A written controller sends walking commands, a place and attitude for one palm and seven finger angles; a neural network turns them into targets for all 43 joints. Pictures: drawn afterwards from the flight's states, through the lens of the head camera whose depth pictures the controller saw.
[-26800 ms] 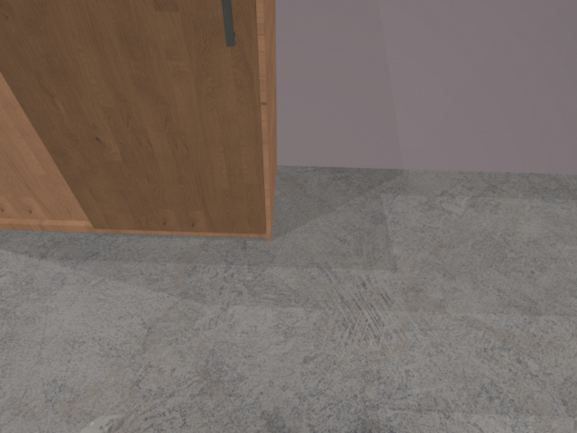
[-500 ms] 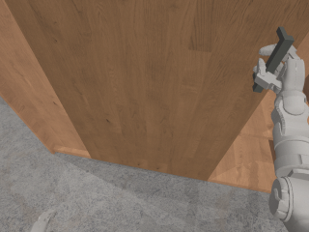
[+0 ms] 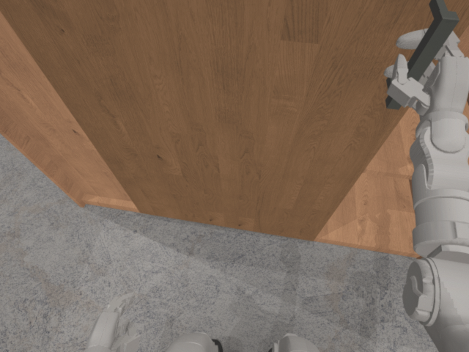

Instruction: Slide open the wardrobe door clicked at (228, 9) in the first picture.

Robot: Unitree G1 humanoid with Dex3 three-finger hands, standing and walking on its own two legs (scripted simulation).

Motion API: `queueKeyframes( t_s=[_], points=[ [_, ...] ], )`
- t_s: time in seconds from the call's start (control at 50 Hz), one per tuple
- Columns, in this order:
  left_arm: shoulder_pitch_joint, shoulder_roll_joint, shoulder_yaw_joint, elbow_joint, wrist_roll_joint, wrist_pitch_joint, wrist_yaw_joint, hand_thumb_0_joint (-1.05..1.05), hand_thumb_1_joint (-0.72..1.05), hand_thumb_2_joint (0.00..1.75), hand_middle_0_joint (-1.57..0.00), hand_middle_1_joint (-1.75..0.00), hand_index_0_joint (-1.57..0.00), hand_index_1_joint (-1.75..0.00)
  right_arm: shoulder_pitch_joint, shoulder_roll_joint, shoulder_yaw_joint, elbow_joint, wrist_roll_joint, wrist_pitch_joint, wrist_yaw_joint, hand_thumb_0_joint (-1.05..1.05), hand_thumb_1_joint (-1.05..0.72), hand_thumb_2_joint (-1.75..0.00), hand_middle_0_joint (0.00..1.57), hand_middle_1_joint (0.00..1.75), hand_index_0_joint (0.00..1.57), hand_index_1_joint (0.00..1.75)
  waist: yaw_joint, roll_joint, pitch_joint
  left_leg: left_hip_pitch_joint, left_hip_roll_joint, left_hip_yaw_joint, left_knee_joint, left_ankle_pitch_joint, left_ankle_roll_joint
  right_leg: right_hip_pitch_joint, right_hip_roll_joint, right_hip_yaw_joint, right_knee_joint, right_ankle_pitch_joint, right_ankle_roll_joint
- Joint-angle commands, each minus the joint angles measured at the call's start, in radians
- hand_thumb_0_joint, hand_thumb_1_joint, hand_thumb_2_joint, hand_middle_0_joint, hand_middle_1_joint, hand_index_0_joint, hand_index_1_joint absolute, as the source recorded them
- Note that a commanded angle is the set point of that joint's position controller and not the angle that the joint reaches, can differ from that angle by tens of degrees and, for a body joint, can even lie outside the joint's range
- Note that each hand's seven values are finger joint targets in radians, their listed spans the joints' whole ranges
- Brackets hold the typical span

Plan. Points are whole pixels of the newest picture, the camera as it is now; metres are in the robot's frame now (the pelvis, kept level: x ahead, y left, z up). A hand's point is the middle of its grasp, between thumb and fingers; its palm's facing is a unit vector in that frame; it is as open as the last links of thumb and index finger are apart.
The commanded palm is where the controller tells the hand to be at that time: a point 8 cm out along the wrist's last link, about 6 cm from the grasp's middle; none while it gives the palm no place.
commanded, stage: stop walking and hold the door there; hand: right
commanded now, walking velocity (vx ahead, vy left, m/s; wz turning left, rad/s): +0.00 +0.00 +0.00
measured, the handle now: (413, 57) +0.52 -0.21 +0.19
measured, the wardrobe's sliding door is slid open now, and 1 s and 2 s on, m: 0.45 0.45 0.45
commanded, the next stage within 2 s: loosen the grip on the handle in 0.40 s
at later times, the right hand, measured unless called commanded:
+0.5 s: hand (396, 87) +0.47 -0.18 +0.18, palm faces +0.20 +0.97 -0.12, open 5.7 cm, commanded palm +0.44 -0.22 +0.17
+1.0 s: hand (404, 90) +0.48 -0.20 +0.17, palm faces +0.24 +0.96 -0.13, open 13.5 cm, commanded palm +0.44 -0.24 +0.17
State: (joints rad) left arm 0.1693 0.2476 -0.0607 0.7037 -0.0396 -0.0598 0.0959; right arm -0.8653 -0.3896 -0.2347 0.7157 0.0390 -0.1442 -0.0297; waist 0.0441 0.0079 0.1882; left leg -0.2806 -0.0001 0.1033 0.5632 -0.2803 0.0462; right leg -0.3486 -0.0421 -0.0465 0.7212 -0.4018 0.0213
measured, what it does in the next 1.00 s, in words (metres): stands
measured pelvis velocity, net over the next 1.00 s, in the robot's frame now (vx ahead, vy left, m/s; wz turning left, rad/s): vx -0.03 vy -0.01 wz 0.03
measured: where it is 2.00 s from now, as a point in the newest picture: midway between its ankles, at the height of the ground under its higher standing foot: outside the picture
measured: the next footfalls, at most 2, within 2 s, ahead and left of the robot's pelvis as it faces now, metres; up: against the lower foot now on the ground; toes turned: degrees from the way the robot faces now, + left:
none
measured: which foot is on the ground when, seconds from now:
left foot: down 0.00-1.00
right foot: down 0.00-1.00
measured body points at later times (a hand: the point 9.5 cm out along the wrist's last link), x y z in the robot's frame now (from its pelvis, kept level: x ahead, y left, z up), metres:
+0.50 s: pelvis -0.02 +0.00 +0.00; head +0.03 +0.00 +0.45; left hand +0.06 +0.25 -0.12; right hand +0.45 -0.23 +0.19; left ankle +0.01 +0.09 -0.73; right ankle +0.00 -0.12 -0.73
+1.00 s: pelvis -0.03 -0.01 +0.00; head +0.02 -0.02 +0.45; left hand -0.03 +0.28 -0.10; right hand +0.46 -0.25 +0.18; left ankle +0.01 +0.09 -0.73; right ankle +0.00 -0.12 -0.73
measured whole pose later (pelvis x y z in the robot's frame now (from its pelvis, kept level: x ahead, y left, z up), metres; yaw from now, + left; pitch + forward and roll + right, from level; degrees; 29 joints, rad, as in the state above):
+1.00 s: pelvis -0.03 -0.01 +0.00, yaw +2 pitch +5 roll +0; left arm 0.41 0.30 0.03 0.75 0.00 -0.10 0.00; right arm -0.96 -0.47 -0.32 1.07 -0.05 -0.16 -0.08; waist 0.13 0.03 0.01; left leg -0.42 0.01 0.08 0.53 -0.20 0.03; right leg -0.41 -0.05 -0.10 0.55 -0.24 -0.01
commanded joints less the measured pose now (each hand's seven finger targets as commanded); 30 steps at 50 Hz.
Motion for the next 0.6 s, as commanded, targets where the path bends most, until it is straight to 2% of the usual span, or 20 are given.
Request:
queueKeyframes(
  t_s=[0.0, 0.02, 0.04, 0.06, 0.08, 0.1, 0.12, 0.14, 0.16, 0.18, 0.22, 0.26, 0.34, 0.46, 0.48, 0.5, 0.52, 0.54, 0.56, 0.58],
  points=[
    [0.031, 0.128, 0.061, -0.110, 0.006, -0.033, 0.034, 0.00, 0.90, 0.90, -0.20, -0.30, -0.20, -0.30, -0.418, -0.289, -0.078, -0.176, 0.005, -0.055, -0.037, 0.00, -0.90, -0.90, 0.45, 1.40, 0.45, 1.40, -0.047, 0.083, -0.526, 0.366, 0.220, -0.141, -0.019, 0.740, 0.013, 0.124, -0.018, -0.021, -0.257, 0.252, -0.005],
    [0.043, 0.144, 0.068, -0.109, 0.003, -0.030, 0.030, 0.00, 0.90, 0.90, -0.20, -0.30, -0.20, -0.30, -0.442, -0.254, -0.038, -0.191, 0.007, -0.060, -0.034, 0.00, -0.90, -0.90, 0.45, 1.40, 0.45, 1.40, -0.045, 0.045, -0.546, 0.312, 0.190, -0.112, -0.002, 0.665, -0.022, 0.212, -0.075, 0.019, -0.289, 0.500, -0.023],
    [0.036, 0.166, 0.080, -0.115, -0.003, -0.025, 0.022, 0.00, 0.90, 0.90, -0.20, -0.30, -0.20, -0.30, -0.449, -0.238, -0.029, -0.193, 0.010, -0.060, -0.033, 0.00, -0.90, -0.90, 0.45, 1.40, 0.45, 1.40, -0.052, -0.060, -0.561, 0.234, 0.131, -0.092, 0.001, 0.569, -0.059, 0.299, -0.158, 0.090, -0.252, 0.771, -0.058],
    [0.045, 0.170, 0.084, -0.117, -0.008, -0.017, 0.009, 0.00, 0.90, 0.90, -0.20, -0.30, -0.20, -0.30, -0.448, -0.204, -0.006, -0.180, 0.012, -0.060, -0.025, 0.00, -0.90, -0.90, 0.45, 1.40, 0.45, 1.40, -0.052, -0.087, -0.571, 0.173, 0.089, -0.099, -0.024, 0.425, -0.070, 0.352, -0.197, 0.125, -0.207, 0.857, -0.083],
    [0.029, 0.163, 0.078, -0.116, -0.001, -0.018, 0.006, 0.00, 0.90, 0.90, -0.20, -0.30, -0.20, -0.30, -0.458, -0.163, 0.030, -0.187, 0.016, -0.065, -0.017, 0.00, -0.90, -0.90, 0.45, 1.40, 0.45, 1.40, -0.031, -0.214, -0.558, 0.102, 0.064, -0.084, -0.014, 0.274, -0.063, 0.392, -0.219, 0.159, -0.213, 0.909, -0.102],
    [0.045, 0.169, 0.078, -0.109, 0.004, -0.019, 0.002, 0.00, 0.90, 0.90, -0.20, -0.30, -0.20, -0.30, -0.465, -0.188, 0.011, -0.179, 0.009, -0.072, -0.020, 0.00, -0.90, -0.90, 0.45, 1.40, 0.45, 1.40, -0.029, -0.248, -0.535, 0.080, 0.048, -0.080, 0.002, 0.084, -0.059, 0.377, -0.250, 0.202, -0.233, 0.934, -0.120],
    [0.050, 0.172, 0.082, -0.114, 0.009, -0.020, -0.005, 0.00, 0.90, 0.90, -0.20, -0.30, -0.20, -0.30, -0.483, -0.169, 0.034, -0.185, 0.002, -0.078, -0.018, 0.00, -0.90, -0.90, 0.45, 1.40, 0.45, 1.40, -0.031, -0.235, -0.512, 0.072, 0.037, -0.079, -0.015, -0.022, -0.050, 0.361, -0.260, 0.213, -0.242, 0.899, -0.125],
    [0.052, 0.180, 0.087, -0.113, 0.011, -0.018, -0.007, 0.00, 0.90, 0.90, -0.20, -0.30, -0.20, -0.30, -0.471, -0.187, 0.015, -0.161, 0.001, -0.078, -0.020, 0.00, -0.90, -0.90, 0.45, 1.40, 0.45, 1.40, -0.035, -0.222, -0.498, 0.085, 0.034, -0.078, -0.036, -0.029, -0.046, 0.331, -0.257, 0.194, -0.243, 0.830, -0.121],
    [0.057, 0.185, 0.089, -0.115, 0.010, -0.014, -0.005, 0.00, 0.90, 0.90, -0.20, -0.30, -0.20, -0.30, -0.456, -0.200, 0.005, -0.133, 0.003, -0.075, -0.022, 0.00, -0.90, -0.90, 0.45, 1.40, 0.45, 1.40, -0.037, -0.193, -0.486, 0.120, 0.039, -0.080, -0.063, 0.028, -0.045, 0.284, -0.246, 0.178, -0.238, 0.760, -0.112],
    [0.068, 0.196, 0.093, -0.117, 0.008, -0.010, -0.001, 0.00, 0.90, 0.90, -0.20, -0.30, -0.20, -0.30, -0.468, -0.256, -0.031, -0.148, 0.003, -0.077, -0.025, 0.00, -0.90, -0.90, 0.45, 1.40, 0.45, 1.40, -0.039, -0.146, -0.513, 0.164, 0.049, -0.085, -0.090, 0.149, -0.044, 0.271, -0.221, 0.159, -0.217, 0.727, -0.094],
    [0.061, 0.181, 0.087, -0.135, 0.000, -0.007, 0.001, 0.00, 0.90, 0.90, -0.20, -0.30, -0.20, -0.30, -0.458, -0.158, 0.053, -0.131, 0.012, -0.069, -0.018, 0.00, -0.90, -0.90, 0.45, 1.40, 0.45, 1.40, -0.027, -0.076, -0.536, 0.252, 0.111, -0.115, -0.088, 0.369, -0.032, 0.185, -0.169, 0.081, -0.191, 0.583, -0.046],
    [0.067, 0.178, 0.085, -0.129, -0.003, -0.005, 0.009, 0.00, 0.90, 0.90, -0.20, -0.30, -0.20, -0.30, -0.438, -0.170, 0.047, -0.104, 0.020, -0.058, -0.022, 0.00, -0.90, -0.90, 0.45, 1.40, 0.45, 1.40, -0.028, -0.040, -0.525, 0.254, 0.157, -0.149, -0.092, 0.364, -0.020, 0.130, -0.133, 0.055, -0.194, 0.405, -0.025],
    [0.077, 0.175, 0.077, -0.110, -0.002, 0.001, 0.022, 0.00, 0.90, 0.90, -0.20, -0.30, -0.20, -0.30, -0.444, -0.227, 0.005, -0.060, 0.020, -0.054, -0.035, 0.00, -0.90, -0.90, 0.45, 1.40, 0.45, 1.40, -0.031, 0.013, -0.536, 0.251, 0.172, -0.157, -0.090, 0.410, -0.023, 0.133, -0.120, 0.057, -0.200, 0.399, -0.027],
    [0.088, 0.170, 0.072, -0.088, -0.001, 0.010, 0.026, 0.00, 0.90, 0.90, -0.20, -0.30, -0.20, -0.30, -0.441, -0.210, 0.017, 0.004, 0.020, -0.056, -0.033, 0.00, -0.90, -0.90, 0.45, 1.40, 0.45, 1.40, -0.030, 0.036, -0.532, 0.243, 0.164, -0.141, -0.090, 0.409, -0.035, 0.139, -0.129, 0.057, -0.206, 0.431, -0.033],
    [0.197, 0.126, 0.048, -0.143, -0.024, -0.070, 0.021, 0.00, 0.90, 0.90, -0.20, -0.30, -0.20, -0.30, -1.079, -0.749, -0.286, -0.184, -0.139, -0.095, -0.058, 0.00, -0.90, -0.90, 0.45, 1.40, 0.45, 1.40, 0.011, -0.145, -0.497, 0.169, 0.069, -0.130, -0.082, -0.090, -0.060, 0.143, -0.067, 0.028, -0.336, 0.208, -0.045],
    [0.230, 0.177, 0.157, -0.018, 0.073, -0.103, -0.015, 0.00, 0.90, 0.90, -0.20, -0.30, -0.20, -0.30, -0.960, -0.575, -0.272, 0.252, -0.189, 0.041, 0.009, 0.00, -0.78, -0.84, 0.45, 1.40, 0.45, 1.40, 0.084, 0.066, -0.802, 0.185, 0.007, -0.143, -0.064, 0.380, 0.004, 0.128, 0.029, -0.004, -0.254, 0.468, -0.060],
    [0.260, 0.178, 0.123, -0.043, 0.055, -0.105, -0.032, 0.00, 0.90, 0.90, -0.20, -0.30, -0.20, -0.30, -0.920, -0.391, -0.167, 0.194, -0.096, 0.055, -0.011, 0.00, -0.66, -0.78, 0.45, 1.40, 0.45, 1.40, 0.121, 0.170, -0.724, 0.175, 0.021, -0.111, -0.065, 0.488, -0.016, 0.120, 0.018, 0.021, -0.241, 0.492, -0.067],
    [0.278, 0.184, 0.126, -0.038, 0.052, -0.106, -0.034, 0.00, 0.90, 0.90, -0.20, -0.30, -0.20, -0.30, -0.805, -0.358, -0.191, 0.239, -0.090, 0.072, -0.010, 0.00, -0.54, -0.73, 0.45, 1.40, 0.45, 1.40, 0.095, 0.181, -0.737, 0.163, 0.019, -0.119, -0.065, 0.485, -0.021, 0.159, 0.013, 0.026, -0.246, 0.487, -0.062],
    [0.251, 0.182, 0.123, -0.039, 0.058, -0.115, -0.040, 0.00, 0.90, 0.90, -0.20, -0.30, -0.20, -0.30, -0.802, -0.356, -0.197, 0.279, -0.068, 0.057, -0.004, 0.00, -0.42, -0.67, 0.45, 1.40, 0.45, 1.40, 0.082, 0.123, -0.637, 0.142, 0.023, -0.128, -0.091, 0.459, -0.022, 0.139, 0.017, 0.028, -0.257, 0.437, -0.057],
    [0.250, 0.186, 0.121, -0.043, 0.067, -0.122, -0.044, 0.00, 0.90, 0.90, -0.20, -0.30, -0.20, -0.30, -0.691, -0.387, -0.249, 0.333, -0.056, 0.037, -0.011, 0.00, -0.30, -0.61, 0.45, 1.40, 0.45, 1.40, 0.045, 0.023, -0.581, 0.138, 0.034, -0.136, -0.092, 0.455, -0.010, 0.125, 0.019, 0.025, -0.252, 0.432, -0.048]
  ],
)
